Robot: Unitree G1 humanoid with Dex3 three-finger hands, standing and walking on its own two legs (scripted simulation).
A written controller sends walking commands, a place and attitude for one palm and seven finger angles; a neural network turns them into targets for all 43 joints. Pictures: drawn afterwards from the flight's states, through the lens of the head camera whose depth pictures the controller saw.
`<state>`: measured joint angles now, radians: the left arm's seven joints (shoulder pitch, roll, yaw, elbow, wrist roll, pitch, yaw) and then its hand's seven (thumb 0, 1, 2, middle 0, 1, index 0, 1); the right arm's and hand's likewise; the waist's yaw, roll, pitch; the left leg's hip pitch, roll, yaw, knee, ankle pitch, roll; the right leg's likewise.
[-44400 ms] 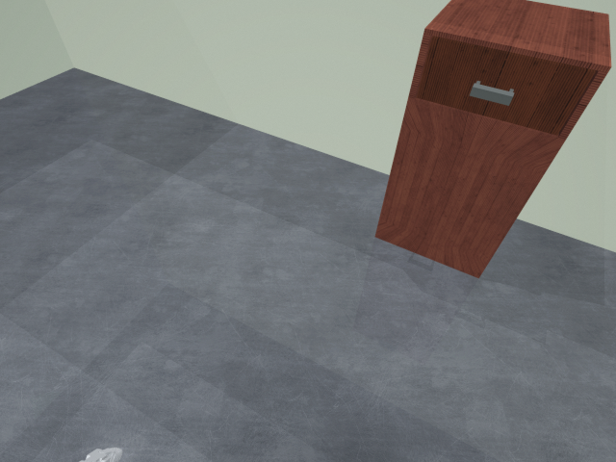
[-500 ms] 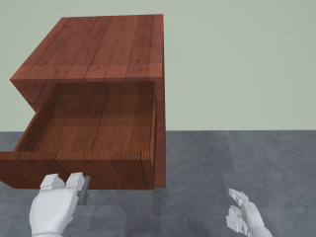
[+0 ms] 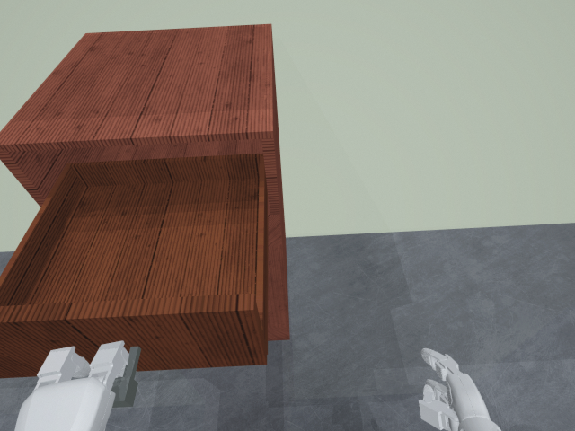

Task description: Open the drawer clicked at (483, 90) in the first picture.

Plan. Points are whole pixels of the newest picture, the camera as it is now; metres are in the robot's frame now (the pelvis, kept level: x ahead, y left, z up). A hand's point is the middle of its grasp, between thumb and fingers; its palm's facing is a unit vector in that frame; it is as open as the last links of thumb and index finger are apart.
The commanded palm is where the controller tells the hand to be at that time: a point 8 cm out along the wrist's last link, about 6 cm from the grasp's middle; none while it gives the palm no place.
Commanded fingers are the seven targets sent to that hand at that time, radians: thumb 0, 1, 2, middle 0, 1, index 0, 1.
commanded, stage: open the thumb to release the handle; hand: left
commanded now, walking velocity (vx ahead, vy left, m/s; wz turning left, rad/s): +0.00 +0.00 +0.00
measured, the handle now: (93, 374) +0.18 +0.26 +0.03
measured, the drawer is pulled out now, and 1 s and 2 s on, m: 0.30 0.29 0.28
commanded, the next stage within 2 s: lift the hand off the handle in 0.48 s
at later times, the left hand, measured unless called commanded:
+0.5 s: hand (93, 419) +0.13 +0.25 +0.02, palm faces -0.02 -0.05 -1.00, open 12.2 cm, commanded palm +0.10 +0.26 +0.07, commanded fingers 0.00 -0.50 0.30 -0.30 -1.20 -0.30 -1.20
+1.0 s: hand (98, 406) +0.15 +0.25 +0.02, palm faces +0.01 -0.05 -1.00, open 13.4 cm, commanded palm +0.12 +0.25 +0.09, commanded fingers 0.00 -0.50 0.30 -0.30 -1.20 -0.30 -1.20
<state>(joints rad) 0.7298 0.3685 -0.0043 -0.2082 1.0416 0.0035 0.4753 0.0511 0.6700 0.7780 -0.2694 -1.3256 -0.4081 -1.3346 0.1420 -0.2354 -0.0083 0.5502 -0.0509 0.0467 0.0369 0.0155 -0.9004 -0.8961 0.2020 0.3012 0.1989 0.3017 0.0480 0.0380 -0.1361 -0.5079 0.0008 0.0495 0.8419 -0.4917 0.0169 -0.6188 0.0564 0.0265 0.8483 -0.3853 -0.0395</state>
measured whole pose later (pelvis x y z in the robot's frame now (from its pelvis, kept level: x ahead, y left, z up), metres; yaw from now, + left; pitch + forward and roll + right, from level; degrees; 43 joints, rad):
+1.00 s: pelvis -0.02 -0.01 +0.01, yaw +3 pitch +6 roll +1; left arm 0.41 0.37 -0.06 0.00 1.06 0.01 0.42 0.00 -0.49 0.30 -0.36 -1.21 -0.39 -1.24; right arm 0.09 -0.21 0.00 0.65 -0.03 0.03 -0.06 0.02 -0.90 -0.90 0.20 0.30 0.20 0.30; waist 0.10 0.05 -0.08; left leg -0.46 -0.02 0.00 0.77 -0.41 0.01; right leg -0.55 0.04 -0.02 0.77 -0.32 -0.05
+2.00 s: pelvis +0.00 +0.01 +0.04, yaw +3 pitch -4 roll +0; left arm 0.43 0.49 0.02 -0.51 0.88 0.22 0.05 0.00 -0.49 0.30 -0.32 -1.20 -0.33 -1.20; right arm 0.05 -0.24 0.07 0.60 0.02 0.10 0.00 0.02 -0.90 -0.90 0.20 0.30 0.20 0.30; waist 0.12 0.12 -0.01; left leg -0.07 -0.03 0.00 0.42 -0.28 0.03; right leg -0.15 0.03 0.00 0.41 -0.19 -0.02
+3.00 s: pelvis -0.02 -0.01 +0.04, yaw +4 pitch -5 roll +0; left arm 0.50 0.40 0.22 -0.50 0.19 -0.06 0.07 0.00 -0.46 0.32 -0.32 -1.18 -0.32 -1.18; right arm 0.13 -0.23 0.03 0.58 0.00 -0.06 -0.06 0.02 -0.90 -0.90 0.20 0.30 0.20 0.30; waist 0.08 0.10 0.05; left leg -0.09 -0.01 -0.03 0.46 -0.29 0.00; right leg -0.16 0.04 -0.04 0.43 -0.19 -0.05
